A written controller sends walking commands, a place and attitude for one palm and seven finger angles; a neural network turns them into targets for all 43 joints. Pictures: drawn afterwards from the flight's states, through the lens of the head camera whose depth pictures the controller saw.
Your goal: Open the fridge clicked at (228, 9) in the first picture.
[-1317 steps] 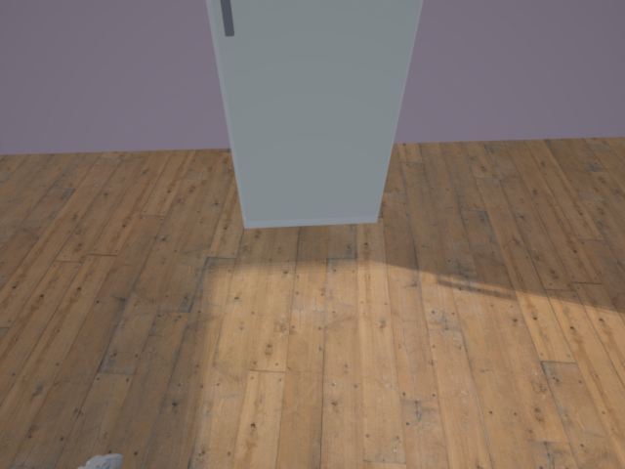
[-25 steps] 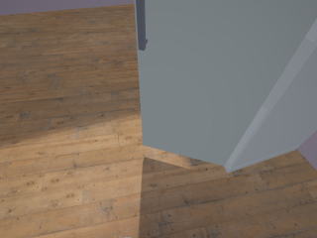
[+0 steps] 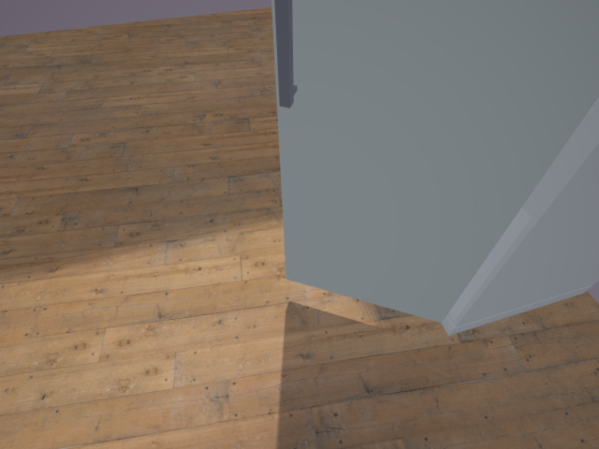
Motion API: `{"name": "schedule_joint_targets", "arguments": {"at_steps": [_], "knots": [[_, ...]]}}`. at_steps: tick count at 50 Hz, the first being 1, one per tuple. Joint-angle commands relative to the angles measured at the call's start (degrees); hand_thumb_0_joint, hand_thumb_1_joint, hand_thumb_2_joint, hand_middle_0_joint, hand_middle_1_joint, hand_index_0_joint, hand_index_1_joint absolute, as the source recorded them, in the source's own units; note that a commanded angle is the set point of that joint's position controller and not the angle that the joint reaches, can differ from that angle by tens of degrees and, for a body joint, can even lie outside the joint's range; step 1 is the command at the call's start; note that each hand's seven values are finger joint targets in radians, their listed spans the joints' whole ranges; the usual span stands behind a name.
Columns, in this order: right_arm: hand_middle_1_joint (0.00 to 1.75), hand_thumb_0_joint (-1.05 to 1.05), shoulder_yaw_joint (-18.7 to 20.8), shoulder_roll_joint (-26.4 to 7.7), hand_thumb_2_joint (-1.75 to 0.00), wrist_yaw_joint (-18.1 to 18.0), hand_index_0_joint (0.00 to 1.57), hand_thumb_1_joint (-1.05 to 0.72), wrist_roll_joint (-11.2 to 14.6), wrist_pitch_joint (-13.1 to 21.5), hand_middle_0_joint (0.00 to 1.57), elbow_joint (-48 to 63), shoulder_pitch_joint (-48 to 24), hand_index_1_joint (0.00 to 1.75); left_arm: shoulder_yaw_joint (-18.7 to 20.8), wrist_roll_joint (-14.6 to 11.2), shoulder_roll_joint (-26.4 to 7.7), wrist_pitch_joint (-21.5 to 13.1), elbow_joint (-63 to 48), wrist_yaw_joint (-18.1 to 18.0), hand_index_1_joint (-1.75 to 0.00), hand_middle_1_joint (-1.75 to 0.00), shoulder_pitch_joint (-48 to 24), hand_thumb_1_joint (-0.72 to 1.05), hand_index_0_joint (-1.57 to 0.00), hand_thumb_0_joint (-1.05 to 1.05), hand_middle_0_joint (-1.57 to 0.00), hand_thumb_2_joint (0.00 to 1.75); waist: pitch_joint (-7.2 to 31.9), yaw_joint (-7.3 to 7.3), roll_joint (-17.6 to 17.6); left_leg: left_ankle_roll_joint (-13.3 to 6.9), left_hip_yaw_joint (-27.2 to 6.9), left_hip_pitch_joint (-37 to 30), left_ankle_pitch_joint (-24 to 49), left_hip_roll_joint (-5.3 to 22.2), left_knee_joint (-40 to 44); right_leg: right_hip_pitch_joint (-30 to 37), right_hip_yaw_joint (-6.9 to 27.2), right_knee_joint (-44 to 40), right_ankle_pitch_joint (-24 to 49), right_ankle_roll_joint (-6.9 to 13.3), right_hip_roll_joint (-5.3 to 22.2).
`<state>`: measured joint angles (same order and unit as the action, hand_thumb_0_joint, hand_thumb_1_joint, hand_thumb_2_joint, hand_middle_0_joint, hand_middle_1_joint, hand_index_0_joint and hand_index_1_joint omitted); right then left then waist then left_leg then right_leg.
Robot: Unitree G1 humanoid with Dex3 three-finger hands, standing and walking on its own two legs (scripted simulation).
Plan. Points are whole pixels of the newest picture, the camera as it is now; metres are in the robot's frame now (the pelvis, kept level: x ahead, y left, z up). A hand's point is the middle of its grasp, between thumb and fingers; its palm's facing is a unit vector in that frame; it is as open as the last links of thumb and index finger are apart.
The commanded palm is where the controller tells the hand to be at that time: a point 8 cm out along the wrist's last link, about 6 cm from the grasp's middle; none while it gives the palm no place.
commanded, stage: let the arm hang, fingers relaxed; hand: left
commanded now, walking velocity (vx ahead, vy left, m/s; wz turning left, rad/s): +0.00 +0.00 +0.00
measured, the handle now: (288, 11) +0.73 +0.07 +0.24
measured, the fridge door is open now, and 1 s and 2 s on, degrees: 55 55 55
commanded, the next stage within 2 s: look to check the result in 0.30 s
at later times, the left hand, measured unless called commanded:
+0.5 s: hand out of the picture +0.11 +0.24 -0.15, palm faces -0.06 -0.94 -0.33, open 7.4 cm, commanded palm none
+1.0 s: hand out of the picture +0.12 +0.24 -0.15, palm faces -0.06 -0.94 -0.34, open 7.4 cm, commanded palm none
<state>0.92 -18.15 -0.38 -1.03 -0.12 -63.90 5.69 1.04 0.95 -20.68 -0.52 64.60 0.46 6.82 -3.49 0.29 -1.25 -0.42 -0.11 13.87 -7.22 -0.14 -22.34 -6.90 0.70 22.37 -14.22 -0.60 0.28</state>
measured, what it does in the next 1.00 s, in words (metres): stands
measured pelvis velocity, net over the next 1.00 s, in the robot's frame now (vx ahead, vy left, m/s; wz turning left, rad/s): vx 0.03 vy -0.01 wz -0.03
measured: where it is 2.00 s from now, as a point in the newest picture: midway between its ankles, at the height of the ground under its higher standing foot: outside the picture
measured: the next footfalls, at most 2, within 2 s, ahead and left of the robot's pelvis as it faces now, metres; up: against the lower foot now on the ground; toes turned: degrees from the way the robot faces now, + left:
none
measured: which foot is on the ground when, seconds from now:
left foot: down 0.00-1.00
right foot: down 0.00-1.00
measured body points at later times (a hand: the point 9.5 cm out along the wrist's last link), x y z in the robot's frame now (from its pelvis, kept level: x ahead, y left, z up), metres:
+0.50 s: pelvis +0.03 +0.00 +0.00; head +0.05 -0.01 +0.45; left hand +0.12 +0.29 -0.13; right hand +0.10 -0.31 -0.13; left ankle +0.05 +0.11 -0.74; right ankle -0.02 -0.13 -0.74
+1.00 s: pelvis +0.03 -0.01 +0.00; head +0.05 -0.01 +0.45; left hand +0.12 +0.28 -0.13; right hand +0.12 -0.31 -0.13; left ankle +0.05 +0.11 -0.74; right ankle -0.02 -0.13 -0.74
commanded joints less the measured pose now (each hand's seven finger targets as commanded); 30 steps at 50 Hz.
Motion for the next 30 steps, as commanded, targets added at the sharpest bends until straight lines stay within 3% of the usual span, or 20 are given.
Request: {"name": "schedule_joint_targets", "arguments": {"at_steps": [1,17,30], "knots": [[0.3,0.0,2.0,-12.6,-0.9,-0.2,0.2,-0.9,-0.1,1.2,0.2,2.7,-2.3,0.3,1.4,-0.1,-10.6,-1.1,-3.1,-0.7,-0.3,-0.3,-2.3,0.9,-0.2,0.0,-0.2,0.9,4.6,-0.54,0.8,-0.9,-6.7,-5.9,2.7,6.9,4.9,-3.1,4.6,-5.3,3.4,2.7,5.9],[0.3,0.0,1.4,-13.5,-0.9,-0.3,0.2,-0.9,0.1,1.7,0.2,3.2,-3.9,0.3,1.4,-0.2,-11.3,-1.6,-4.7,-0.9,-0.3,-0.3,-3.9,0.9,-0.2,0.0,-0.2,0.9,7.3,-0.65,0.6,-0.6,-5.2,-9.5,12.3,7.0,4.0,0.8,4.6,-5.7,12.6,2.5,6.7],[0.3,0.0,1.6,-13.1,-0.9,-0.7,0.2,-0.9,0.3,1.3,0.2,2.4,-2.7,0.3,1.4,-0.4,-11.0,-1.5,-3.6,-1.2,-0.3,-0.3,-2.4,0.9,-0.2,0.0,-0.2,0.9,6.9,-0.8,1.8,-0.5,-4.4,-11.1,11.7,7.2,3.7,0.9,4.7,-6.6,14.1,2.6,6.7]]}}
